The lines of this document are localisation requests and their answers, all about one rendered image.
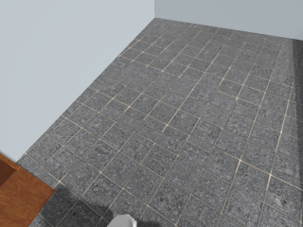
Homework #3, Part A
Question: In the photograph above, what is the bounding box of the cupboard door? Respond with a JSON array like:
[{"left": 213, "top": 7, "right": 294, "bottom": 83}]
[{"left": 0, "top": 160, "right": 15, "bottom": 186}]

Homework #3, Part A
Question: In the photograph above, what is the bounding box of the left robot thigh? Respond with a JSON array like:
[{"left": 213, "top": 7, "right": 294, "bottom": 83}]
[{"left": 107, "top": 215, "right": 137, "bottom": 227}]

